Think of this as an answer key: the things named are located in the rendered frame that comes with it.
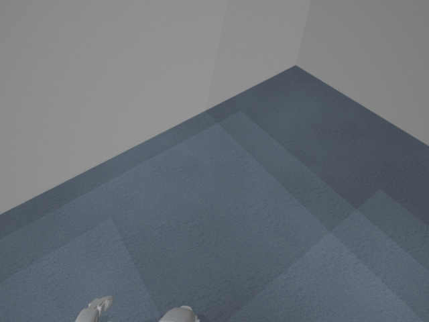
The robot left thigh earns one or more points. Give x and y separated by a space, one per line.
179 315

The robot left hand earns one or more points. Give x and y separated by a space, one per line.
95 309

